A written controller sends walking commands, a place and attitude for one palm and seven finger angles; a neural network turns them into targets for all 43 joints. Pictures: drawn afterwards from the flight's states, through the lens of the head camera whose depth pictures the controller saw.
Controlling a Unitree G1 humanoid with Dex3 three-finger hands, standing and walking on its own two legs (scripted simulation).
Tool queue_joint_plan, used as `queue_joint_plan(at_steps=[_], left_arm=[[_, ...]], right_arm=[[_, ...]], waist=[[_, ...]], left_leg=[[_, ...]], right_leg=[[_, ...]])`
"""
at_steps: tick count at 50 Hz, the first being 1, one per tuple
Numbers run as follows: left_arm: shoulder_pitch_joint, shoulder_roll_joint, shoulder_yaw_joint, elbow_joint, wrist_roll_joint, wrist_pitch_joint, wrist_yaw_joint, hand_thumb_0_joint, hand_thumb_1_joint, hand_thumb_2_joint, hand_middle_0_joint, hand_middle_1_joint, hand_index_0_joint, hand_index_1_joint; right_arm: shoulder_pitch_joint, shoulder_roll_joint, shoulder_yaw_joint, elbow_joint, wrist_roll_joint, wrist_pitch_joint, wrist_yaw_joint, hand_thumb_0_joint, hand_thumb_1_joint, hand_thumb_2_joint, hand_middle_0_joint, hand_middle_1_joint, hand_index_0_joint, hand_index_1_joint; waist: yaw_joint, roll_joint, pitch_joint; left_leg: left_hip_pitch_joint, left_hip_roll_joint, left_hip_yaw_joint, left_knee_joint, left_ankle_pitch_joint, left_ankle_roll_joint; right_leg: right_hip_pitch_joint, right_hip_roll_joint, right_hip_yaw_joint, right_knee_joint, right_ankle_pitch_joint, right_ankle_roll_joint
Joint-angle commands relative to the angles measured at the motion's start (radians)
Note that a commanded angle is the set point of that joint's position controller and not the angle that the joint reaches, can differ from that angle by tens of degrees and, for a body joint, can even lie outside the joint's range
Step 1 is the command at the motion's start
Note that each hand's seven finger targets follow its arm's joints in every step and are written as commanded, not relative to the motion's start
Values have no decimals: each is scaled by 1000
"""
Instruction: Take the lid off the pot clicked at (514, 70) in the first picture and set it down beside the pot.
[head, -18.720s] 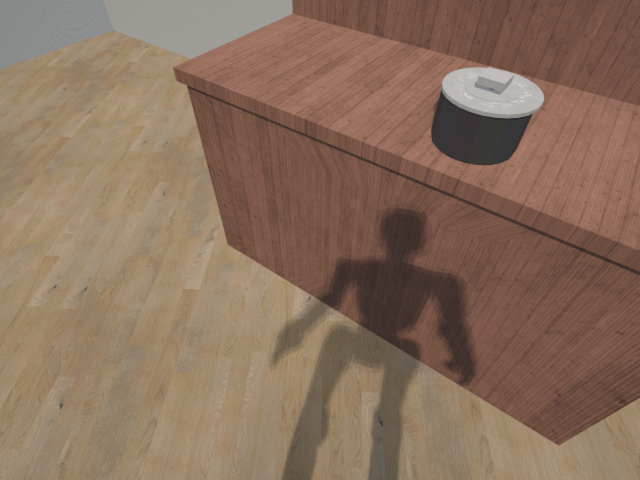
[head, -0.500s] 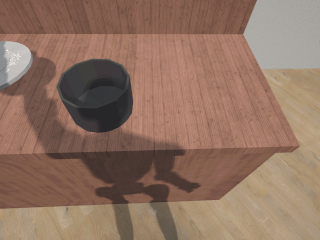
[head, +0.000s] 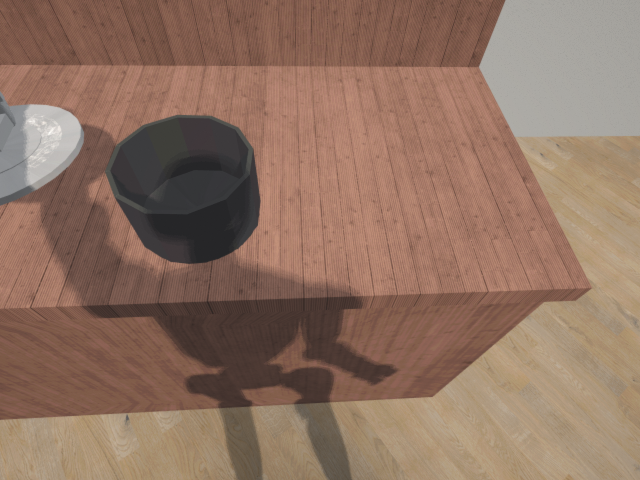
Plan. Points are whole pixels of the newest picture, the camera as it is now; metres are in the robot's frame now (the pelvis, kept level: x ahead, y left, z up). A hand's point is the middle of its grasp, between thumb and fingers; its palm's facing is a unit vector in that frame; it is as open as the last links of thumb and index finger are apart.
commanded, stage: lower the lid onto the table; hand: left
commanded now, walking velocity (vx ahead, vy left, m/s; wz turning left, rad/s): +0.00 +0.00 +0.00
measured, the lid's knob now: out of the picture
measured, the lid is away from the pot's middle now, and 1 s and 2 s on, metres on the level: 0.20 0.21 0.23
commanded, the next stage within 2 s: open the fingers wide in 1.82 s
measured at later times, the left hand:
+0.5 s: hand out of the picture +0.45 +0.37 +0.15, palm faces -0.45 -0.22 -0.87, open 8.6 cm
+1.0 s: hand out of the picture +0.46 +0.36 +0.12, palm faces -0.48 -0.21 -0.85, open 8.6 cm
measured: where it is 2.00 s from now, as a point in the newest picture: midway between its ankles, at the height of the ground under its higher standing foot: outside the picture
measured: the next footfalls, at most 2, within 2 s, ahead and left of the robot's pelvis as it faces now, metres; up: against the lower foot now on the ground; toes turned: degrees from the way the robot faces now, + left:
none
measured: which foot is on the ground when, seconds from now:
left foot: down 0.00-1.00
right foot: down 0.00-1.00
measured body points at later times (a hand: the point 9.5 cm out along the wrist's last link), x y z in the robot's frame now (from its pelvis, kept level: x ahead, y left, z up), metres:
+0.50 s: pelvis +0.00 +0.01 +0.00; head +0.08 +0.02 +0.44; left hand +0.47 +0.37 +0.20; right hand +0.00 -0.28 -0.12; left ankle -0.01 +0.09 -0.74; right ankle -0.02 -0.15 -0.74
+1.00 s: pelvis +0.01 +0.02 -0.01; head +0.09 +0.03 +0.43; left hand +0.49 +0.37 +0.17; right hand -0.01 -0.26 -0.12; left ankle -0.01 +0.09 -0.74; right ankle -0.02 -0.15 -0.74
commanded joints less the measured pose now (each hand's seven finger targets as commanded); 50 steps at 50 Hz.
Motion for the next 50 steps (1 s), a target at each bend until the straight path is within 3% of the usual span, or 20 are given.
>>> queue_joint_plan(at_steps=[1, 4, 6, 10, 13, 14, 18, 20, 24, 28, 30, 34, 35, 37, 39, 40, 43, 46, 49, 50], left_arm=[[-527, 344, 68, -199, 0, -6, 63, 0, 516, 1115, -830, -1021, -752, -973], [-537, 341, 60, -237, -5, -17, 67, 0, 516, 1115, -830, -1021, -752, -973], [-554, 410, 113, -254, 8, -24, 74, 0, 516, 1115, -830, -1021, -752, -973], [-519, 378, 94, -226, 0, -31, 75, 0, 516, 1115, -830, -1021, -752, -973], [-486, 399, 108, -185, 1, -32, 75, 0, 516, 1115, -830, -1021, -752, -973], [-470, 361, 77, -182, -7, -35, 71, 0, 516, 1115, -830, -1021, -752, -973], [-492, 372, 81, -184, -5, -37, 74, 0, 516, 1115, -830, -1021, -752, -973], [-473, 371, 78, -172, -8, -43, 75, 0, 516, 1115, -830, -1021, -752, -973], [-508, 364, 66, -218, -17, -58, 76, 0, 516, 1115, -830, -1021, -752, -973], [-495, 346, 66, -194, -19, -65, 81, 0, 516, 1115, -830, -1021, -752, -973], [-520, 400, 110, -262, -16, -77, 85, 0, 516, 1115, -830, -1021, -752, -973], [-443, 306, 54, -167, -30, -81, 80, 0, 516, 1115, -830, -1021, -752, -973], [-449, 352, 87, -171, -22, -82, 84, 0, 516, 1115, -830, -1021, -752, -973], [-483, 354, 82, -192, -18, -85, 88, 0, 516, 1115, -830, -1021, -752, -973], [-496, 346, 81, -231, -21, -94, 92, 0, 516, 1115, -830, -1021, -752, -973], [-492, 383, 117, -234, -13, -95, 97, 0, 516, 1115, -830, -1021, -752, -973], [-444, 376, 116, -162, -12, -97, 99, 0, 516, 1115, -830, -1021, -752, -973], [-447, 361, 97, -156, -13, -99, 100, 0, 516, 1115, -830, -1021, -752, -973], [-449, 384, 116, -190, -9, -111, 108, 0, 516, 1115, -830, -1021, -752, -973], [-457, 407, 137, -196, -5, -111, 110, 0, 516, 1115, -830, -1021, -752, -973]], right_arm=[[86, -184, -51, -56, -5, -20, -16, 0, -900, -900, 200, 300, 200, 300], [85, -185, -53, -58, -6, -28, -22, 0, -900, -900, 200, 300, 200, 300], [92, -185, -52, -60, -10, -27, -24, 0, -900, -900, 200, 300, 200, 300], [103, -186, -56, -52, -8, -24, -22, 0, -900, -900, 200, 300, 200, 300], [106, -186, -52, -53, -6, -19, -19, 0, -900, -900, 200, 300, 200, 300], [101, -186, -53, -54, -4, -19, -21, 0, -900, -900, 200, 300, 200, 300], [114, -187, -53, -47, -4, -16, -22, 0, -900, -900, 200, 300, 200, 300], [123, -189, -51, -44, -4, -15, -25, 0, -900, -900, 200, 300, 200, 300], [122, -189, -52, -40, -3, -22, -34, 0, -900, -900, 200, 300, 200, 300], [143, -187, -53, -28, -5, -29, -37, 0, -900, -900, 200, 300, 200, 300], [142, -192, -56, -28, -12, -28, -35, 0, -900, -900, 200, 300, 200, 300], [143, -188, -58, -25, -4, -29, -33, 0, -900, -900, 200, 300, 200, 300], [150, -193, -57, -21, -8, -23, -31, 0, -900, -900, 200, 300, 200, 300], [152, -192, -57, -24, -7, -20, -30, 0, -900, -900, 200, 300, 200, 300], [146, -189, -59, -30, -9, -24, -32, 0, -900, -900, 200, 300, 200, 300], [160, -189, -60, -29, -15, -21, -31, 0, -900, -900, 200, 300, 200, 300], [161, -190, -59, -32, -9, -17, -28, 0, -900, -900, 200, 300, 200, 300], [162, -192, -59, -30, -7, -9, -25, 0, -900, -900, 200, 300, 200, 300], [165, -189, -59, -39, -10, -12, -27, 0, -900, -900, 200, 300, 200, 300], [174, -191, -60, -34, -14, -9, -27, 0, -900, -900, 200, 300, 200, 300]], waist=[[1, 122, -390], [4, 181, -429], [9, 168, -463], [3, 175, -456], [3, 161, -424], [-2, 171, -414], [-7, 170, -414], [-11, 158, -425], [-13, 231, -461], [-20, 220, -449], [-6, 248, -499], [-15, 206, -428], [-14, 183, -437], [-15, 212, -447], [-7, 260, -485], [-5, 233, -508], [-11, 176, -470], [-14, 203, -452], [-4, 241, -499], [-7, 216, -510]], left_leg=[[289, -28, -19, -11, 398, 53], [320, -26, -20, -5, 435, 53], [312, -32, -19, 3, 438, 57], [329, -24, -22, 16, 493, 52], [286, -32, -16, 17, 458, 54], [291, -28, -14, 18, 478, 53], [293, -26, -19, 24, 436, 54], [292, -25, -17, 35, 459, 55], [336, -18, -25, 45, 511, 51], [344, -16, -37, 54, 507, 47], [376, -12, -47, 69, 586, 43], [343, -10, -45, 66, 561, 40], [329, -13, -43, 74, 537, 43], [328, -15, -47, 71, 521, 39], [376, -6, -58, 81, 617, 28], [379, -9, -64, 91, 625, 29], [316, -17, -52, 88, 547, 37], [311, -16, -49, 91, 536, 34], [344, -12, -56, 105, 616, 26], [344, -12, -59, 110, 605, 30]], right_leg=[[53, 72, -45, -3, 267, -50], [53, 70, -44, 1, 280, -55], [82, 72, -38, 10, 299, -50], [49, 72, -40, 16, 310, -47], [51, 74, -41, 17, 305, -47], [38, 72, -43, 16, 311, -51], [14, 78, -47, 21, 277, -47], [13, 80, -44, 29, 289, -45], [-13, 78, -47, 35, 291, -50], [-51, 85, -54, 40, 264, -47], [-37, 83, -49, 51, 295, -46], [-87, 84, -58, 48, 266, -48], [-75, 85, -54, 54, 267, -45], [-81, 86, -55, 57, 256, -48], [-97, 85, -56, 64, 273, -54], [-84, 89, -54, 68, 274, -48], [-80, 87, -53, 70, 267, -45], [-109, 87, -51, 73, 251, -47], [-107, 88, -53, 84, 273, -52], [-101, 90, -50, 84, 271, -46]])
